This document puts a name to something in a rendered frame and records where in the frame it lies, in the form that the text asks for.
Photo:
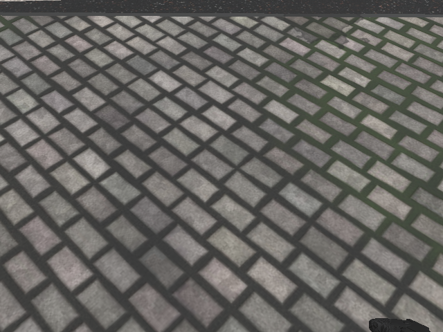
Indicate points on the right robot hand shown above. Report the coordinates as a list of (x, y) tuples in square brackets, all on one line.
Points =
[(395, 325)]

